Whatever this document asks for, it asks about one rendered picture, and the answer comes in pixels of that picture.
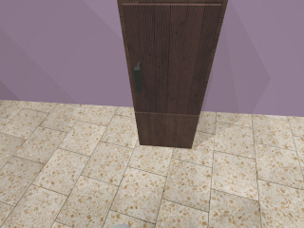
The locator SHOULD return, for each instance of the handle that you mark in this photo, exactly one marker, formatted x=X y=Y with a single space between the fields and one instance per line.
x=138 y=78

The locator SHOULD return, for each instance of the cupboard door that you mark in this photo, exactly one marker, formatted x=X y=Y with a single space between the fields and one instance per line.
x=173 y=44

